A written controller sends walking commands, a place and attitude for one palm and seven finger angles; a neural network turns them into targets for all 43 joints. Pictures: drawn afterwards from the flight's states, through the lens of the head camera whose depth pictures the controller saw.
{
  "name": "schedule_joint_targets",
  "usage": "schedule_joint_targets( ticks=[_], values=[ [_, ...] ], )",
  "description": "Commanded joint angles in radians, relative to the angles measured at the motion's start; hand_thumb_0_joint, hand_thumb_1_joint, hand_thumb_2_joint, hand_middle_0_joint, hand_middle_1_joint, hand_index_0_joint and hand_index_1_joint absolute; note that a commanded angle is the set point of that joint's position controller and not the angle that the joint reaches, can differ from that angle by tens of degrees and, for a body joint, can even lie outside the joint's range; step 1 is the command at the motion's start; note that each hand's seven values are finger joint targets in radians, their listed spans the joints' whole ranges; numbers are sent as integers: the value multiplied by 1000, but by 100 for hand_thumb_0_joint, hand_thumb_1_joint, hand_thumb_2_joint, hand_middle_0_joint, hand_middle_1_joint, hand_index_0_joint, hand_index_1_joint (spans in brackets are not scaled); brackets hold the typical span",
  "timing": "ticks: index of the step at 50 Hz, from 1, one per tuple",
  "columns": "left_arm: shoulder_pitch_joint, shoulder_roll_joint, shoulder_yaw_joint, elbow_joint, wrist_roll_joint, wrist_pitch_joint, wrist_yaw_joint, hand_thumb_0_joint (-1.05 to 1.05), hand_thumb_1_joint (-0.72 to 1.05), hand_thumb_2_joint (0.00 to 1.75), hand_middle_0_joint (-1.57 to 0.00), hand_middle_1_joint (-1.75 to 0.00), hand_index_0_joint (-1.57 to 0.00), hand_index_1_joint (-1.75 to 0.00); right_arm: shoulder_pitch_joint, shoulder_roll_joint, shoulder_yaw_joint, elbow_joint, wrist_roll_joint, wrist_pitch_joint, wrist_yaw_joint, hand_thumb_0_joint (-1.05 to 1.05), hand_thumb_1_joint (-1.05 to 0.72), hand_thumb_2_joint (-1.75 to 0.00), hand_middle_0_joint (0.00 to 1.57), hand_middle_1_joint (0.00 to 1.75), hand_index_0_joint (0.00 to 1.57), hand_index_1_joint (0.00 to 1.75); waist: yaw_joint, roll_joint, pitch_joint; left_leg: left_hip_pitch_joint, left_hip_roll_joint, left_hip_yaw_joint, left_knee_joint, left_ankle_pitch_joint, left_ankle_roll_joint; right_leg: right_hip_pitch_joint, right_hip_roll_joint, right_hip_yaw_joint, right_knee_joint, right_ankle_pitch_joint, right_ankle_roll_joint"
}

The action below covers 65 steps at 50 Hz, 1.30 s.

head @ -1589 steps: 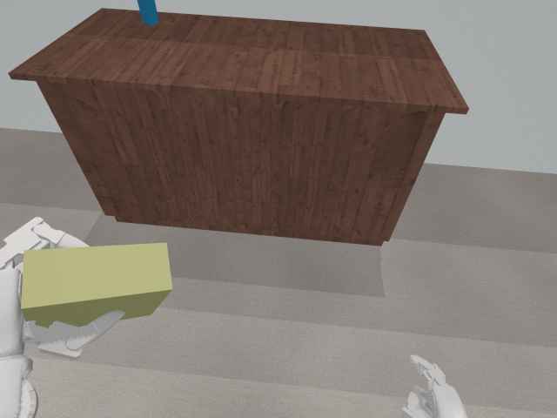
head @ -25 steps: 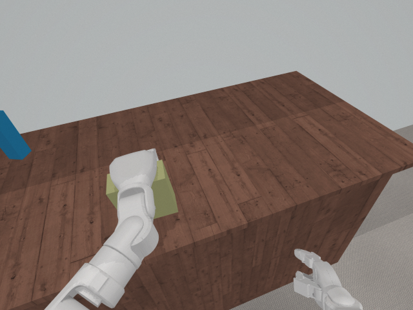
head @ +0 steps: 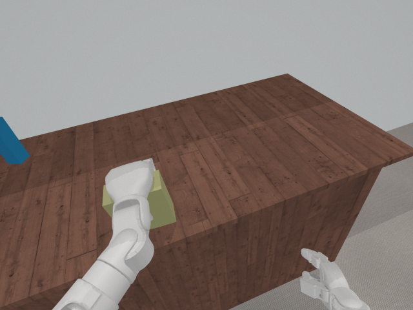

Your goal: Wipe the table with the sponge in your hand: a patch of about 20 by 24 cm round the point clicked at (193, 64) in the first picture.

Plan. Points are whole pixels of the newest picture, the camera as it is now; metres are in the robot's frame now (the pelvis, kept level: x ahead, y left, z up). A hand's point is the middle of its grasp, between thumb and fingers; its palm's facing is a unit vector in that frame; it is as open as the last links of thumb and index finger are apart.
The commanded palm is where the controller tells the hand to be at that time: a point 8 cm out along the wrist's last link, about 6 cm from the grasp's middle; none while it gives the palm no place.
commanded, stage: slide back across to the middle lane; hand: left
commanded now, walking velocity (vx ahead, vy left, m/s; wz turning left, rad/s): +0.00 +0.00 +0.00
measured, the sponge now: (145, 209) +0.32 +0.19 +0.04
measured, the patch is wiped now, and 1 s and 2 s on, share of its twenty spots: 0.95 0.95 0.95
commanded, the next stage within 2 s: wipe forward along the middle lane in 0.68 s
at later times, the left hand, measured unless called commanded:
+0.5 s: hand (124, 202) +0.29 +0.20 +0.10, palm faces +0.13 -0.22 -0.97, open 9.7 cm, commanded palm +0.24 +0.21 +0.15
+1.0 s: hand (107, 210) +0.27 +0.23 +0.09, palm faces +0.06 -0.13 -0.99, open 9.7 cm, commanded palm +0.25 +0.24 +0.14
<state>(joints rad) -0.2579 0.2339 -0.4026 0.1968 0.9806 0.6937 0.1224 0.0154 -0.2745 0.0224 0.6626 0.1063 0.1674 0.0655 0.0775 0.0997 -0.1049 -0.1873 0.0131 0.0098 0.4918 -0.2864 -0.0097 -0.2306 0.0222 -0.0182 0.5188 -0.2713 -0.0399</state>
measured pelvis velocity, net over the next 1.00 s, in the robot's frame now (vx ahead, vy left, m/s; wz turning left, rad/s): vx -0.01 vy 0.00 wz -0.01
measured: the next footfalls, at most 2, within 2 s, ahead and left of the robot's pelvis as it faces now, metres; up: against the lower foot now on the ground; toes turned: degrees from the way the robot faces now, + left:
none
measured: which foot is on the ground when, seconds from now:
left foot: down 0.00-1.00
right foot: down 0.00-1.00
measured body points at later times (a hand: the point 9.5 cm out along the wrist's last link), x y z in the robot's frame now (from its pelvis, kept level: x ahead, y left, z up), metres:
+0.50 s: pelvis +0.00 +0.00 +0.00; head -0.03 -0.05 +0.45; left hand +0.27 +0.21 +0.15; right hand +0.25 -0.21 -0.06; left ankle -0.01 +0.13 -0.74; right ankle +0.00 -0.09 -0.74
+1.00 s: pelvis -0.01 +0.00 +0.00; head -0.04 -0.05 +0.45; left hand +0.26 +0.24 +0.15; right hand +0.23 -0.21 -0.07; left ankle -0.01 +0.13 -0.74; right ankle +0.00 -0.09 -0.74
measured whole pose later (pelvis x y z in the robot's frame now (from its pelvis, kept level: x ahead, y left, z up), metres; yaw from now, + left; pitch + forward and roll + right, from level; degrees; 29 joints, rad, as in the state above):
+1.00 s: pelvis -0.01 +0.00 +0.00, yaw +0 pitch -3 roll +1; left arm -0.10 0.35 -0.24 0.01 0.95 0.57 0.02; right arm 0.02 -0.27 0.04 0.67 0.08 0.09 -0.02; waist 0.10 0.10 -0.05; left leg -0.15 0.02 0.01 0.46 -0.26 -0.01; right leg -0.19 0.03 -0.01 0.48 -0.24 -0.04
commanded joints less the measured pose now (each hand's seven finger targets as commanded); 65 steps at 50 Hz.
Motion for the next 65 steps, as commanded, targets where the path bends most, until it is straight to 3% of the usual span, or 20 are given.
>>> schedule_joint_targets(
  ticks=[1, 3, 6, 9, 11, 15, 16, 18, 26, 28, 31, 34, 36, 39, 41, 42, 49, 51, 53, 65],
  values=[
    [-122, 23, 46, -113, -57, 8, -51, 0, 10, 130, -120, -160, -120, -160, -278, -78, -26, -191, 3, -57, -3, 0, -90, -90, 20, 30, 20, 30, 10, -204, -82, -14, -36, 15, -52, 188, 53, 72, 14, 27, -105, 183, -15],
    [-150, 7, 29, -108, -55, 7, -48, 0, 10, 130, -120, -160, -120, -160, -273, -73, -23, -188, 4, -63, -7, 0, -90, -90, 20, 30, 20, 30, 4, -208, -84, -15, -37, 22, -49, 182, 53, 74, 10, 17, -98, 183, -11],
    [-125, 112, 127, -165, -51, 1, -46, 0, 10, 130, -120, -160, -120, -160, -287, -80, -22, -190, -3, -62, -16, 0, -90, -90, 20, 30, 20, 30, 23, -179, -111, -5, -40, 18, -51, 213, 51, 112, 10, 47, -99, 233, -15],
    [-97, 88, 104, -195, -42, -7, -54, 0, 10, 130, -120, -160, -120, -160, -278, -72, -20, -195, -2, -67, -20, 0, -90, -90, 20, 30, 20, 30, 19, -177, -112, 8, -40, 21, -45, 246, 53, 118, 10, 38, -87, 275, -14],
    [-61, 167, 175, -242, -34, -17, -54, 0, 10, 130, -120, -160, -120, -160, -278, -77, -20, -201, -8, -67, -22, 0, -90, -90, 20, 30, 20, 30, 34, -161, -128, 12, -40, 13, -47, 263, 52, 141, 13, 59, -86, 297, -20],
    [-20, 169, 176, -313, -41, -33, -62, 0, 10, 130, -120, -160, -120, -160, -273, -71, -15, -210, -10, -70, -33, 0, -90, -90, 20, 30, 20, 30, 26, -169, -109, 18, -40, 18, -45, 280, 53, 147, 11, 64, -90, 330, -15],
    [-27, 225, 227, -331, -40, -37, -60, 0, 10, 130, -120, -160, -120, -160, -271, -79, -16, -205, -13, -68, -37, 0, -90, -90, 20, 30, 20, 30, 28, -147, -100, 23, -37, 8, -52, 275, 50, 138, 15, 80, -96, 306, -22],
    [-27, 190, 195, -359, -42, -41, -63, 0, 10, 130, -120, -160, -120, -160, -271, -71, -13, -212, -12, -71, -43, 0, -90, -90, 20, 30, 20, 30, 25, -139, -98, 28, -34, 8, -55, 281, 53, 136, 13, 60, -91, 302, -21],
    [21, 281, 277, -421, -41, -66, -68, 0, 10, 130, -120, -160, -120, -160, -254, -84, -15, -210, -19, -80, -63, 0, -90, -90, 20, 30, 20, 30, 26, -120, -78, 45, -33, -5, -64, 269, 53, 124, 18, 99, -116, 259, -29],
    [43, 244, 250, -409, -47, -68, -71, 0, 10, 130, -120, -160, -120, -160, -256, -77, -13, -215, -17, -86, -66, 0, -90, -90, 20, 30, 20, 30, 29, -120, -68, 37, -33, -4, -69, 261, 55, 123, 14, 78, -115, 239, -25],
    [29, 321, 313, -416, -41, -79, -69, 0, 10, 130, -120, -160, -120, -160, -252, -88, -15, -206, -21, -90, -75, 0, -90, -90, 20, 30, 20, 30, 35, -101, -71, 47, -35, -11, -72, 246, 52, 117, 17, 103, -127, 207, -31],
    [56, 289, 296, -384, -45, -82, -74, 0, 10, 130, -120, -160, -120, -160, -253, -84, -12, -206, -21, -98, -81, 0, -90, -90, 20, 30, 20, 30, 37, -124, -65, 33, -33, -10, -78, 236, 52, 118, 14, 81, -125, 188, -25],
    [45, 341, 338, -406, -36, -92, -74, 0, 10, 130, -120, -160, -120, -160, -251, -92, -14, -205, -24, -102, -83, 0, -90, -90, 20, 30, 20, 30, 43, -96, -80, 44, -35, -16, -78, 246, 51, 124, 15, 99, -126, 194, -33],
    [108, 271, 287, -400, -43, -100, -82, 0, 10, 130, -120, -160, -120, -160, -248, -86, -15, -211, -20, -114, -77, 0, -90, -90, 20, 30, 20, 30, 41, -108, -78, 37, -34, -14, -75, 251, 52, 123, 15, 76, -119, 202, -29],
    [57, 314, 314, -403, -34, -106, -82, 0, 10, 130, -120, -160, -120, -160, -239, -94, -18, -205, -24, -117, -79, 0, -90, -90, 20, 30, 20, 30, 33, -118, -74, 41, -32, -19, -79, 238, 52, 112, 19, 87, -126, 186, -31],
    [19, 271, 268, -397, -29, -106, -82, 0, 10, 130, -120, -160, -120, -160, -243, -87, -15, -207, -22, -119, -82, 0, -90, -90, 20, 30, 20, 30, 25, -102, -70, 34, -33, -12, -80, 224, 55, 104, 14, 74, -126, 170, -27],
    [-103, 291, 267, -219, 10, -117, -79, 0, 10, 130, -120, -160, -120, -160, -227, -92, -11, -164, -24, -139, -105, 0, -90, -90, 20, 30, 20, 30, 18, -131, -44, 26, -39, -9, -90, 173, 53, 68, 15, 68, -146, 101, -26],
    [-148, 339, 299, -189, 25, -120, -77, 0, 10, 130, -120, -160, -120, -160, -227, -98, -12, -155, -26, -139, -107, 0, -90, -90, 20, 30, 20, 30, 24, -108, -53, 27, -42, -12, -98, 153, 48, 67, 17, 79, -153, 66, -30],
    [-154, 302, 280, -132, 8, -129, -79, 0, 10, 130, -120, -160, -120, -160, -218, -93, -12, -154, -22, -145, -111, 0, -90, -90, 20, 30, 20, 30, 20, -152, -60, 14, -41, -8, -95, 151, 51, 74, 12, 61, -150, 75, -22],
    [-223, 332, 325, 15, -11, -233, -77, 0, 10, 130, -120, -160, -120, -160, -145, -112, -28, -141, -25, -150, -125, 0, -90, -90, 20, 30, 20, 30, 2, -165, -83, -22, -46, 0, -78, 160, 50, 81, 5, 70, -146, 162, -14]
  ],
)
